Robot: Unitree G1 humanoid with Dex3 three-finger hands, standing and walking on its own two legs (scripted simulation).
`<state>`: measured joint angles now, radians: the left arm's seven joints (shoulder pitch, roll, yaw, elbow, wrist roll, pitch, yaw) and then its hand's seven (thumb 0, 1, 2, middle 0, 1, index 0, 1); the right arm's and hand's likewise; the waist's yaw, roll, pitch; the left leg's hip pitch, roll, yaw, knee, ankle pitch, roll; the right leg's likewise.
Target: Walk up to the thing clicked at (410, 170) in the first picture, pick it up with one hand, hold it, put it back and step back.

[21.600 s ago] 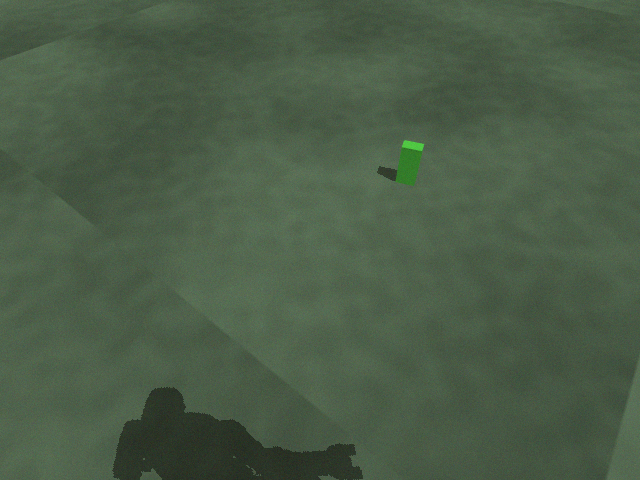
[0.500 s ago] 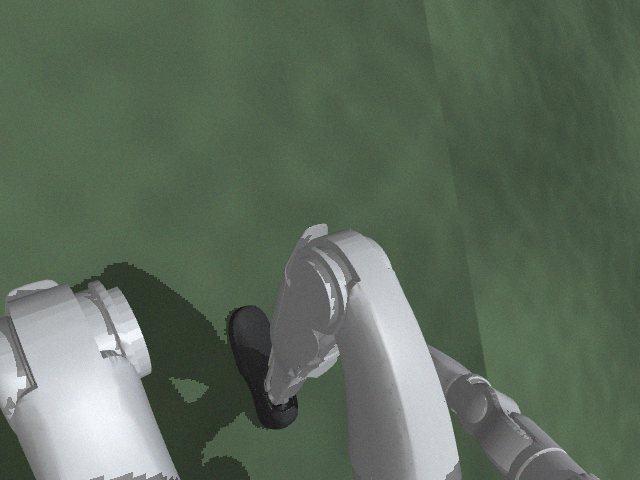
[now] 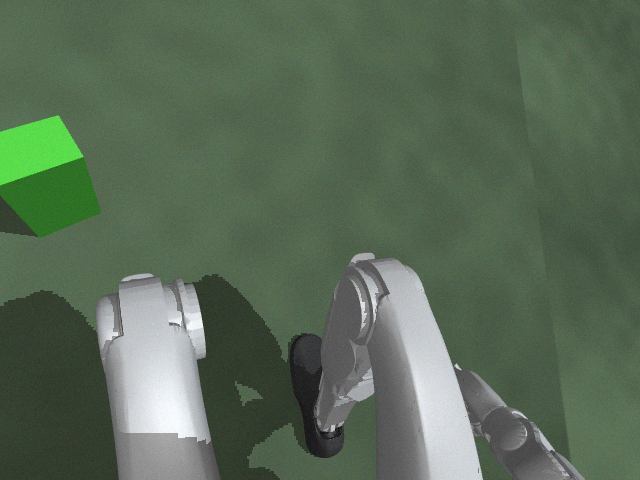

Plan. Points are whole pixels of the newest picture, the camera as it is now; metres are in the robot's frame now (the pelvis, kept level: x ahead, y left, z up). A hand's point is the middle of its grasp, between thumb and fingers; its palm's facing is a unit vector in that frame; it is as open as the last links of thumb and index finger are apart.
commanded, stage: rise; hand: left
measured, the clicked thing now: (47, 184) +0.46 +0.31 -0.21
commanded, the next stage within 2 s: home in 0.02 s
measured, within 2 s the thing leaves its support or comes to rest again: neither
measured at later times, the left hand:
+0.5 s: hand out of the picture +0.29 +0.41 +0.04, palm faces +0.36 -0.76 -0.55, open 17.4 cm
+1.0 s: hand out of the picture +0.24 +0.28 +0.25, palm faces +0.36 -0.85 -0.39, open 17.4 cm
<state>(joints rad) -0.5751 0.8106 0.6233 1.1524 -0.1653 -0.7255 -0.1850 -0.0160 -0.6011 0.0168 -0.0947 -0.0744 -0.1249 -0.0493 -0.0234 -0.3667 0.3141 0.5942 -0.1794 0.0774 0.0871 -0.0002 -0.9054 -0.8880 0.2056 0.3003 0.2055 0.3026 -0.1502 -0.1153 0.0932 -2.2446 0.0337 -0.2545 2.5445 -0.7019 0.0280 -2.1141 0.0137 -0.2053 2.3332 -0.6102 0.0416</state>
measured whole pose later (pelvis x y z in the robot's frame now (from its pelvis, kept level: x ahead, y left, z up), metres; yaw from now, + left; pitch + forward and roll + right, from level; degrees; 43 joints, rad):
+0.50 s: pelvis +0.02 -0.01 +0.12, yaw +8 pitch +34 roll -6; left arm -0.23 0.59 0.45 0.60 0.05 -0.10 0.01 -0.01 -0.52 0.06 -0.06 -0.05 -0.06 -0.05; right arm 0.09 -0.29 0.01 0.58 0.03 0.15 0.02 0.01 -0.90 -0.90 0.20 0.30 0.20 0.30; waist -0.02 0.02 -0.13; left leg -2.01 0.04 -0.06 2.10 -0.69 0.03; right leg -1.97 -0.02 -0.06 2.02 -0.65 0.02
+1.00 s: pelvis +0.07 -0.01 +0.35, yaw +13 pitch +19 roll -3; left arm 0.19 0.29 0.12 0.30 -0.01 0.20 0.18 -0.01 -0.53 0.06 -0.06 -0.05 -0.06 -0.05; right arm 0.21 -0.24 0.02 0.52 0.05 -0.02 -0.15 0.01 -0.90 -0.90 0.20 0.30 0.20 0.30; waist -0.04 0.01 -0.17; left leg -1.05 0.04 -0.05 1.29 -0.56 -0.01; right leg -1.02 -0.01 -0.07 1.23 -0.54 0.00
